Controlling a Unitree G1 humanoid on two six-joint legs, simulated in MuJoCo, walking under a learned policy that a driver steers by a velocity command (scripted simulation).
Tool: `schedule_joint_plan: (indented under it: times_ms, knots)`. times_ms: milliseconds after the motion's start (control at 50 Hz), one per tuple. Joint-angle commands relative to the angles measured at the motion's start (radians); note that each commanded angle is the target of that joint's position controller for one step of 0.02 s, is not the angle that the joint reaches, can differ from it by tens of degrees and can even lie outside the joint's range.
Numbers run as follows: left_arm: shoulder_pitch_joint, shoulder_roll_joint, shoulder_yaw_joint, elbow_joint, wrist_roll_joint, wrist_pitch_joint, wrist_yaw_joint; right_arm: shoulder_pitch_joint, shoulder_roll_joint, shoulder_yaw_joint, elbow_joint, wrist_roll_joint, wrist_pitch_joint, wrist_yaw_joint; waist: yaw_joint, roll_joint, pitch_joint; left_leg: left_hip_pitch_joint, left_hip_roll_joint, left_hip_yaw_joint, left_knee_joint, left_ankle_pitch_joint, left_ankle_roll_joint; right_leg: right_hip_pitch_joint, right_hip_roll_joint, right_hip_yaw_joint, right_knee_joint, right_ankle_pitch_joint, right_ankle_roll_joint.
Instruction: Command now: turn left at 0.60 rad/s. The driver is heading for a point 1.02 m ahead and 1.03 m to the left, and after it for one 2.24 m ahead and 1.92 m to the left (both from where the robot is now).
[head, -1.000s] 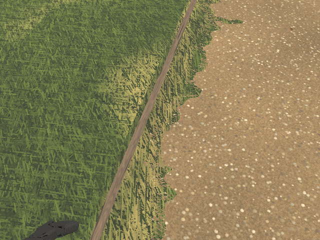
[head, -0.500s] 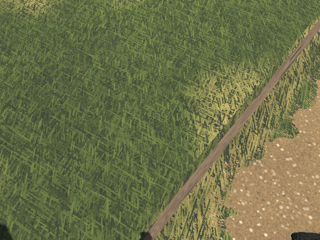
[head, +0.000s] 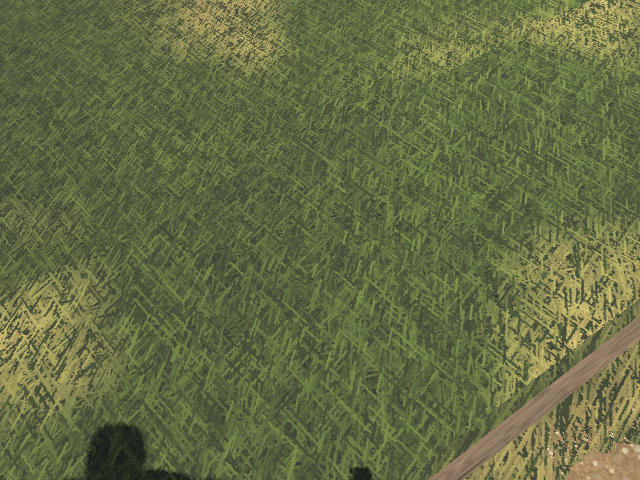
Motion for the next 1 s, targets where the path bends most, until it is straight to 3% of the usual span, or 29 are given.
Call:
schedule_joint_plan:
  times_ms: [20,80,140,240,280,300,320,340,360,380,400,420,460,540,620,700,740,760,780,800,820,840,880,940,1000]
  knots:
    - [-0.079,0.118,0.026,-0.094,-0.019,-0.005,0.016,0.065,-0.096,-0.041,-0.032,0.003,0.009,-0.002,-0.024,-0.161,-0.058,-0.122,0.076,0.023,0.252,0.024,-0.055,0.153,-0.259,0.18,-0.156,0.382,-0.184]
    - [-0.027,0.139,0.034,-0.083,-0.008,0.013,0.022,-0.02,-0.053,-0.022,-0.071,0.015,0.01,0.003,0.025,-0.205,-0.056,-0.133,0.112,0.093,0.113,0.073,-0.077,0.222,-0.24,0.098,-0.17,0.384,-0.198]
    - [-0.013,0.179,0.05,-0.078,-0.012,0.023,0.02,-0.057,-0.034,-0.009,-0.096,0.008,0.007,0.015,0.048,-0.237,-0.088,-0.039,0.153,0.126,-0.056,0.052,-0.075,0.245,-0.272,0.06,-0.162,0.396,-0.209]
    - [-0.023,0.216,0.065,-0.068,-0.04,0.019,0.002,-0.027,-0.059,-0.019,-0.096,0.009,0.015,0.033,0.033,-0.254,-0.095,0.136,0.149,0.192,-0.315,0.099,-0.019,0.211,-0.313,0.021,-0.125,0.385,-0.19]
    - [-0.031,0.2,0.062,-0.057,-0.059,0.015,0.0,0.045,-0.059,-0.029,-0.069,0.007,0.016,0.036,-0.013,-0.222,-0.101,0.286,0.117,0.217,-0.528,0.255,0.037,0.155,-0.288,-0.032,-0.033,0.322,-0.127]
    - [0.025,0.161,0.053,-0.034,-0.05,0.011,-0.005,0.084,-0.095,-0.044,-0.059,0.005,0.014,0.026,-0.019,-0.122,-0.117,0.433,0.14,0.143,-0.608,0.405,0.076,0.049,-0.244,-0.099,0.087,0.2,-0.054]
    - [0.027,0.087,0.027,-0.07,0.007,0.008,-0.012,0.119,-0.226,-0.073,-0.076,0.001,0.008,0.009,0.002,0.209,-0.136,0.623,0.414,-0.228,-0.607,0.815,0.183,-0.243,-0.117,-0.196,0.414,-0.268,0.053]
    - [-0.073,0.107,0.03,-0.114,0.003,0.003,-0.001,0.108,-0.239,-0.066,-0.092,-0.036,-0.015,0.018,-0.05,0.255,-0.158,0.54,0.541,-0.393,-0.621,0.877,0.377,-0.383,-0.016,-0.055,0.617,-0.461,0.082]
    - [-0.113,0.15,0.043,-0.115,-0.016,0.005,0.005,0.101,-0.191,-0.053,-0.085,-0.042,-0.035,0.025,-0.071,0.145,-0.15,0.517,0.49,-0.322,-0.639,0.789,0.37,-0.388,-0.037,0.013,0.703,-0.411,0.075]
    - [-0.108,0.156,0.048,-0.108,-0.025,0.008,0.009,0.057,-0.162,-0.042,-0.073,-0.03,-0.046,0.021,-0.039,0.113,-0.115,0.487,0.43,-0.245,-0.635,0.715,0.312,-0.391,-0.05,0.028,0.699,-0.325,0.062]
    - [-0.089,0.152,0.051,-0.088,-0.018,0.011,0.017,0.014,-0.138,-0.035,-0.074,-0.012,-0.046,0.015,-0.02,0.07,-0.105,0.473,0.383,-0.206,-0.632,0.652,0.265,-0.387,-0.059,0.036,0.667,-0.255,0.063]
    - [-0.074,0.158,0.054,-0.085,-0.012,0.014,0.021,-0.018,-0.126,-0.028,-0.076,0.001,-0.041,0.009,-0.004,0.084,-0.098,0.443,0.361,-0.186,-0.633,0.663,0.25,-0.364,-0.053,0.036,0.654,-0.203,0.07]
    - [-0.044,0.141,0.052,-0.076,-0.017,0.012,0.014,-0.029,-0.119,-0.02,-0.078,-0.007,-0.035,-0.002,0.013,0.097,-0.122,0.414,0.332,-0.17,-0.638,0.674,0.252,-0.306,-0.024,0.026,0.65,-0.137,0.082]
    - [-0.073,0.111,0.039,-0.085,-0.021,0.01,0.009,-0.012,-0.131,-0.025,-0.068,-0.007,-0.03,-0.013,-0.007,0.094,-0.115,0.421,0.314,-0.21,-0.636,0.551,0.252,-0.278,0.0,0.037,0.444,-0.104,0.094]
    - [-0.091,0.11,0.036,-0.095,-0.025,0.002,-0.002,-0.021,-0.15,-0.032,-0.068,-0.008,-0.021,-0.01,-0.02,0.111,-0.098,0.361,0.306,-0.29,-0.63,0.429,0.258,-0.188,0.024,0.052,0.294,-0.129,0.084]
    - [-0.072,0.123,0.042,-0.105,-0.043,-0.021,-0.022,-0.015,-0.145,-0.028,-0.062,0.005,-0.019,0.001,-0.02,0.132,-0.082,0.281,0.271,-0.394,-0.681,-0.028,0.255,-0.068,0.047,0.035,0.134,-0.15,0.041]
    - [0.001,0.112,0.047,-0.085,-0.05,-0.04,-0.028,-0.041,-0.129,-0.02,-0.062,0.011,-0.019,-0.001,0.035,0.116,-0.063,0.194,0.221,-0.397,-0.651,-0.129,0.218,0.098,0.044,0.019,-0.062,-0.048,0.004]
    - [0.061,0.133,0.056,-0.068,-0.044,-0.046,-0.024,-0.039,-0.096,-0.01,-0.063,0.012,-0.022,-0.004,0.061,0.07,-0.074,0.089,0.177,-0.352,-0.571,-0.173,0.171,0.245,-0.019,0.055,-0.123,-0.028,-0.028]
    - [0.162,0.182,0.065,-0.056,-0.024,-0.048,-0.018,-0.013,-0.016,0.012,-0.062,0.005,-0.026,-0.005,0.074,-0.101,-0.135,-0.043,0.076,-0.193,-0.269,-0.225,0.101,0.397,-0.226,0.26,-0.18,-0.187,-0.091]
    - [0.192,0.265,0.081,-0.04,0.01,-0.057,-0.03,-0.051,-0.056,-0.001,-0.116,0.02,-0.042,-0.005,0.062,-0.276,-0.033,-0.273,0.008,-0.071,-0.093,-0.159,0.077,0.331,-0.384,0.602,-0.307,-0.432,-0.212]
    - [0.114,0.223,0.072,-0.062,0.003,-0.069,-0.028,-0.065,-0.119,-0.017,-0.11,0.01,-0.053,-0.005,0.034,-0.233,0.047,-0.319,0.104,-0.076,0.026,-0.065,0.06,0.271,-0.399,0.597,-0.326,-0.496,-0.233]
    - [0.068,0.169,0.057,-0.072,-0.016,-0.071,-0.016,-0.042,-0.141,-0.027,-0.087,0.006,-0.053,0.0,0.018,-0.219,0.069,-0.332,0.12,-0.056,0.068,0.015,0.043,0.265,-0.346,0.497,-0.329,-0.459,-0.2]
    - [0.06,0.136,0.043,-0.077,-0.029,-0.067,-0.001,-0.015,-0.113,-0.027,-0.06,0.0,-0.052,0.009,0.021,-0.186,0.06,-0.333,0.146,-0.02,0.13,0.123,0.009,0.285,-0.283,0.343,-0.334,-0.309,-0.151]
    - [0.127,0.131,0.036,-0.06,-0.013,-0.078,0.005,-0.043,-0.05,-0.009,-0.063,0.009,-0.066,0.024,0.051,-0.163,0.054,-0.328,0.173,0.025,0.167,0.249,-0.011,0.274,-0.249,0.167,-0.355,-0.109,-0.145]
    - [0.168,0.145,0.038,-0.041,-0.012,-0.078,0.0,-0.087,-0.032,-0.001,-0.075,0.01,-0.07,0.032,0.076,-0.154,0.065,-0.334,0.193,0.047,0.069,0.314,-0.029,0.296,-0.25,0.071,-0.367,0.007,-0.157]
